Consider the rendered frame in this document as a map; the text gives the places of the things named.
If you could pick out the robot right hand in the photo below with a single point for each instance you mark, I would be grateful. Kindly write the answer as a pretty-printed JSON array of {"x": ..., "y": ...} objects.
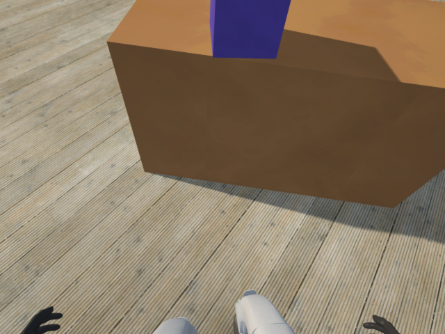
[{"x": 382, "y": 325}]

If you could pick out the carton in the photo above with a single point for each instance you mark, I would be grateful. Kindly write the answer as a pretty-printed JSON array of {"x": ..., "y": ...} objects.
[{"x": 247, "y": 28}]

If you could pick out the pedestal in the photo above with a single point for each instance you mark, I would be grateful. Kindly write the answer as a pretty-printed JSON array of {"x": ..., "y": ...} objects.
[{"x": 352, "y": 108}]

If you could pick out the left robot thigh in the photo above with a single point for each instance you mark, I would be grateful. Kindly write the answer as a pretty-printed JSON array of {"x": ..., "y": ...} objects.
[{"x": 176, "y": 326}]

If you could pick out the robot thigh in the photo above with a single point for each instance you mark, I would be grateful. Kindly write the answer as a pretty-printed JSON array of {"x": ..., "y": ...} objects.
[
  {"x": 176, "y": 326},
  {"x": 257, "y": 315}
]

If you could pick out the right robot thigh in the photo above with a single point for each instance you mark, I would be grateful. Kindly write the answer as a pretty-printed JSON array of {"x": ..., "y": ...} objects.
[{"x": 257, "y": 315}]

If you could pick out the robot left hand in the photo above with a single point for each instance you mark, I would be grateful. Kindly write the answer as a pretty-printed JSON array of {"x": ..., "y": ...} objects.
[{"x": 33, "y": 327}]

